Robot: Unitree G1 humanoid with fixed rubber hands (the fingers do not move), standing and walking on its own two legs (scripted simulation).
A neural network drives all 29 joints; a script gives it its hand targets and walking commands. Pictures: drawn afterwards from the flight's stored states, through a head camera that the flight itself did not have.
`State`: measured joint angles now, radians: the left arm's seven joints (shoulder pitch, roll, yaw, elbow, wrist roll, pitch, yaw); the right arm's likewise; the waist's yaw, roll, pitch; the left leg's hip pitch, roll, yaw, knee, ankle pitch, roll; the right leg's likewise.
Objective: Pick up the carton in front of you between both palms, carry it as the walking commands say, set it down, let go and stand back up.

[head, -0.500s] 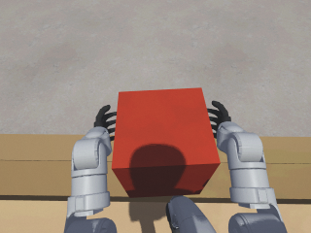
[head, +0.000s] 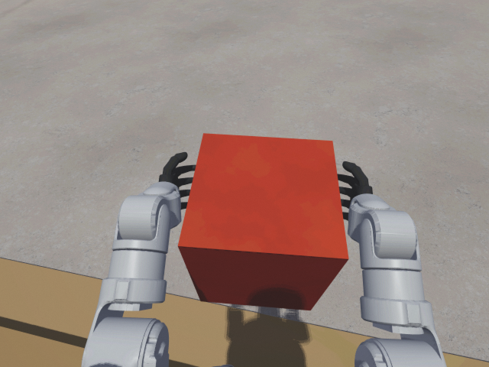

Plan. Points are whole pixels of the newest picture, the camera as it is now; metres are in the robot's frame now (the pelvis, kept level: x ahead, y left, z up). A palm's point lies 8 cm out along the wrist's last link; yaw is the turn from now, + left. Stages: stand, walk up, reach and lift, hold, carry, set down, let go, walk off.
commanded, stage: carry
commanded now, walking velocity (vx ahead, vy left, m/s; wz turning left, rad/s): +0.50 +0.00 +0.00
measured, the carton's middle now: (260, 228) +0.34 +0.01 +0.04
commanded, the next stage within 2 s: none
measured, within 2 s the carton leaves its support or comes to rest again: neither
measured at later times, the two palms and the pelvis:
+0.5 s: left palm (212, 142) +0.74 +0.16 -0.10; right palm (310, 135) +0.77 -0.14 -0.09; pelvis +0.42 -0.02 -0.18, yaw -1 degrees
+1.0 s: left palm (236, 110) +1.19 +0.12 -0.28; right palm (304, 114) +1.15 -0.18 -0.28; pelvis +0.83 +0.01 -0.32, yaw -1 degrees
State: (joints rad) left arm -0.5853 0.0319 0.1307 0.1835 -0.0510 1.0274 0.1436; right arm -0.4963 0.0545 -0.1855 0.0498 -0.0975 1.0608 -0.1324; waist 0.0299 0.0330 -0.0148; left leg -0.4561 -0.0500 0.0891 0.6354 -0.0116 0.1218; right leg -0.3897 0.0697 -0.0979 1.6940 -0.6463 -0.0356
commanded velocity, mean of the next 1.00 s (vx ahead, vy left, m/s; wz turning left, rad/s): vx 0.50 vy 0.00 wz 0.00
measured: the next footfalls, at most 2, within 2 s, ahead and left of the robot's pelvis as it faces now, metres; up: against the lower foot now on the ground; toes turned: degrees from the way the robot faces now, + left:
right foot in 0.36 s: +0.44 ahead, -0.07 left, -0.16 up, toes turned -1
left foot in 0.74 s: +0.84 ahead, +0.06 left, -0.31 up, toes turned +0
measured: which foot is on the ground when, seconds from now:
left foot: down 0.00-0.36, up 0.38-0.72, down 0.74-1.00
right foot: up 0.00-0.34, down 0.36-0.74, up 0.76-1.00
